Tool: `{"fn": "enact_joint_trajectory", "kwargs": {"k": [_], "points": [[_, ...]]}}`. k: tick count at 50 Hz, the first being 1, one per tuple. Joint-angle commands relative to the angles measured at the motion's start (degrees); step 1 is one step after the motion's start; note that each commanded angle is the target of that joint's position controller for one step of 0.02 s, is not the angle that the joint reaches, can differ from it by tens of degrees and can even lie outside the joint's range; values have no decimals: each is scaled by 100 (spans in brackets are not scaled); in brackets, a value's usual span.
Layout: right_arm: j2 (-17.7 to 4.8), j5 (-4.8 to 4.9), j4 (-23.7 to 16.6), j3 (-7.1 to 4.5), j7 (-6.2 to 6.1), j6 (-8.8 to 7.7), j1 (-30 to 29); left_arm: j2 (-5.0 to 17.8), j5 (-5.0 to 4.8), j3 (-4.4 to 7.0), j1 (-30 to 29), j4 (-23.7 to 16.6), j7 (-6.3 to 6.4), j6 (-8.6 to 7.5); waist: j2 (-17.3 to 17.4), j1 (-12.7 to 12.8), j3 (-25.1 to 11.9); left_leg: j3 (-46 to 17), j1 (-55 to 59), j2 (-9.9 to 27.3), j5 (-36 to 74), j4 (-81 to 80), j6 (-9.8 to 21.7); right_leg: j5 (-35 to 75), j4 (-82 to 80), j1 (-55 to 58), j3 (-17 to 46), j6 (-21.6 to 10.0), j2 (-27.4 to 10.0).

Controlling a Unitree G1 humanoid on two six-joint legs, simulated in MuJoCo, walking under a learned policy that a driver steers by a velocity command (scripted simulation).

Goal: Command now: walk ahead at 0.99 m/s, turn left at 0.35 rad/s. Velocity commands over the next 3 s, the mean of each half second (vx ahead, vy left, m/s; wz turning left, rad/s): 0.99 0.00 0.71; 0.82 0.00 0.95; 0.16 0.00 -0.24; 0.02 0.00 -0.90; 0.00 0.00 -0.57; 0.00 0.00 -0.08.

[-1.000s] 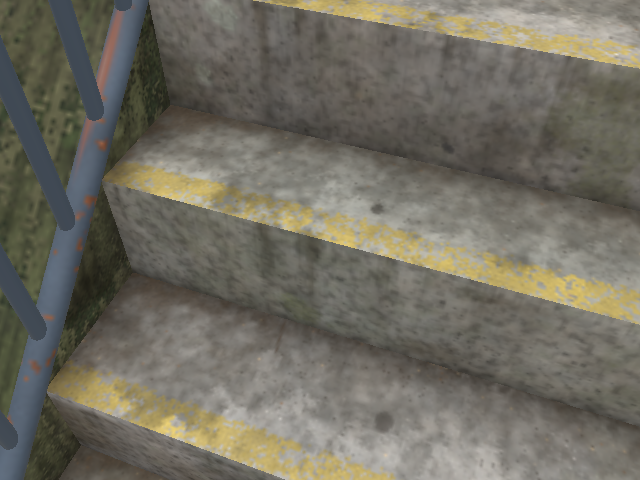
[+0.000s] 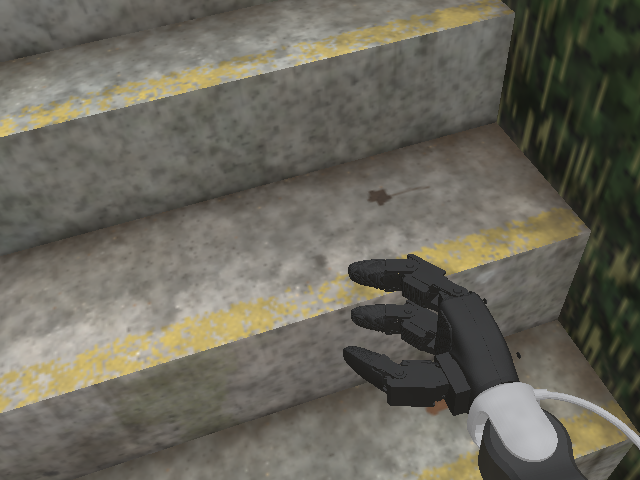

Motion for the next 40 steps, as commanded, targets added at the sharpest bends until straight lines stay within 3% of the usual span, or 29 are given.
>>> {"fn": "enact_joint_trajectory", "kwargs": {"k": [1,2,3,4,5,7,9,12,13,15,16,17,18,19,20,21,22,24,25,27,29,32,33,35,36,37,38,39,40], "points": [[-2639,-114,2119,-1225,-104,163,4399,1929,109,605,-2811,-1912,-18,-313,2211,-1888,-1639,-4002,5032,573,502,-3594,1158,4013,5938,-2479,395,177,-649],[-1954,-392,2082,-1098,-432,246,3852,953,245,380,-2930,-2317,-333,-494,3394,-1370,-1254,-7120,5336,1640,615,-5095,2064,-1083,9709,-5102,841,708,530],[-1065,-356,2017,-904,-461,256,3187,289,325,128,-3340,-2882,-716,-618,1714,-721,-101,-6730,4321,1470,-371,-4767,1567,-1609,11195,-6498,1210,245,300],[-324,-342,2002,-734,-471,241,2674,62,312,12,-3079,-2917,-969,-627,671,-125,348,-5973,3523,1366,-159,-4512,1268,-2164,11404,-6909,1204,144,94],[-199,-230,2167,-736,-363,225,2262,-155,383,-114,-2450,-2806,-1076,-576,-284,503,516,-4952,3055,974,400,-4564,895,-2121,11235,-6860,813,-61,-87],[-587,-164,2158,-831,-353,236,1706,-58,210,-235,-1890,-2616,-957,-425,-929,982,898,-3760,1556,784,1195,-5076,644,-2061,10458,-6218,475,401,-490],[-979,-17,2208,-894,-343,166,1552,92,270,-372,-2627,-2972,-614,-385,-804,961,1392,-3447,-105,604,1336,-5409,711,-1070,9444,-5650,-227,736,-739],[-1536,36,2642,-1035,-284,-39,2825,-206,300,-555,-3882,-3490,-230,-393,141,266,1205,-4307,777,938,1744,-5906,1019,-2080,10481,-6502,-505,783,-875],[-1610,61,2720,-1090,-286,-46,3207,-36,268,-534,-3978,-3543,-207,-404,26,93,1019,-4248,1590,1006,1807,-5715,908,-2249,9903,-6782,-325,787,-1081],[-1848,357,2845,-1250,-346,154,4074,-227,402,-710,-5223,-4191,-211,-487,-126,-449,386,-4093,1826,1130,2945,-6330,843,-2626,6857,-5114,-797,785,-1172],[-2147,374,2663,-1329,-396,174,3654,20,223,-633,-5160,-4240,-172,-503,-14,-164,-28,-3504,1033,863,5064,-6723,756,-4071,4848,-2681,-1735,826,-764],[-2118,410,2983,-1360,-411,65,4225,358,250,-243,-3751,-4103,-113,-540,57,511,-1578,-3432,1252,711,8979,-4389,400,-5952,4761,18,-308,510,-862],[-3066,317,2638,-1653,-391,-100,2985,1346,99,220,-853,-3359,-84,-472,420,2110,-2927,-3521,1707,691,10870,-2560,-132,-5970,3379,1862,751,139,-1068],[-2576,99,1915,-1646,-244,-414,1545,2412,-37,679,516,-2264,-1,-300,-1560,2227,-3400,-2908,494,-196,7327,-581,-678,-3724,2448,3309,1876,-166,-2060],[-1658,73,1542,-1478,-149,-417,1770,2428,69,783,-98,-2172,166,-271,-3454,1242,-3707,-3305,-626,-460,2544,2384,-750,-1004,2052,3122,4208,-524,-3252],[-1483,207,1222,-1464,-88,-312,889,1847,-30,700,-451,-2223,206,-249,-2135,1071,-2738,-2723,-1226,-280,2504,3870,-764,-983,1858,2059,3960,-356,-2995],[-1068,151,664,-1328,-35,-16,263,1261,11,525,-1211,-1987,244,-176,-1320,635,-1022,-1912,-1968,21,2155,4683,-697,-769,1926,545,2734,-253,-3021],[-485,-56,496,-972,30,503,880,-130,86,243,-1980,-1493,256,-8,-129,-146,284,-1906,-1916,684,1967,5702,-497,-3273,1672,-1471,1729,-35,-2972],[-312,118,456,-903,41,653,1351,-316,100,225,-2031,-1227,170,6,59,-543,700,-1921,-2013,814,1584,6152,-403,-3570,1324,-1908,1239,238,-2993],[-571,396,454,-972,-122,788,2082,49,42,387,-2100,-1059,70,43,71,-1025,936,-2243,-2112,992,1634,5574,-326,-2678,662,-1820,148,597,-2757],[-1233,362,255,-1146,-236,881,2251,902,210,510,-2764,-1188,26,36,-229,-1513,802,-1675,-1214,933,2283,5009,-440,-2085,-224,-2150,-731,577,-2502],[-1339,354,-145,-1176,-449,1006,1375,1442,265,593,-2249,-1024,111,-132,-451,-1038,1205,-1212,-2476,725,1017,6273,-575,341,-913,-507,-1123,254,-2705],[-1359,400,-342,-1178,-433,947,1140,1501,200,660,-1735,-939,163,-170,-340,-847,1430,-1601,-3501,916,405,6125,-515,598,-773,698,-1293,392,-2752],[-1261,362,-802,-1068,-269,723,371,1709,341,697,-1692,-982,174,-138,-345,-923,1354,-1016,-3653,917,-577,4682,-373,3367,-718,1915,-1930,811,-2427],[-1176,390,-1197,-914,-181,597,32,1930,233,729,-2068,-1112,198,-26,-298,-1280,1265,-693,-2034,1136,-458,1529,-167,4205,-901,981,-2445,985,-1920],[-1694,306,-1045,-1089,-62,545,267,2351,87,825,-1547,-1028,293,64,-101,-1171,17,-309,830,737,1299,-77,-39,5281,-598,377,-2261,561,-2007],[-1742,400,-724,-1163,20,630,1198,2868,-134,901,-580,-911,372,112,-1084,-1092,-1297,-764,2590,169,-483,-666,-42,6022,274,610,-1699,-117,-2217],[-2375,441,-93,-1556,53,770,2473,3061,-142,964,-1144,-1229,291,127,-1048,-1492,-1546,-390,3791,-461,-426,-632,3,7303,1170,396,-1625,-489,-2412],[-2857,148,318,-1768,44,673,3186,2633,-461,865,-1960,-1921,297,58,331,-1716,-1516,-3227,4200,17,-642,-2095,1319,3966,3854,-908,-1078,42,-1415]]}}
